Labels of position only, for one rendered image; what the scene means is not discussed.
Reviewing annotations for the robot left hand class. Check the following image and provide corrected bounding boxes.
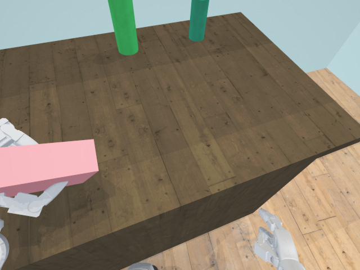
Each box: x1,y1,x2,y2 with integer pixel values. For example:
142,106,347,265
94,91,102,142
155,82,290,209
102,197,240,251
0,118,68,217

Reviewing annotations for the sponge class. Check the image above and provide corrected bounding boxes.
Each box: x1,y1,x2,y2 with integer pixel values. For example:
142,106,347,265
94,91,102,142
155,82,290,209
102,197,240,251
0,139,99,197

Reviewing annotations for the robot right hand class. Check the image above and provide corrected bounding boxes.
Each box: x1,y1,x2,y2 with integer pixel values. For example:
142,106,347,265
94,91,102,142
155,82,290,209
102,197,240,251
254,209,299,268

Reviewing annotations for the table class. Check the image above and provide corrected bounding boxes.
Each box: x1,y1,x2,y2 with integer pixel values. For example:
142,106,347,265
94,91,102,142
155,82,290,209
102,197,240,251
0,12,360,270

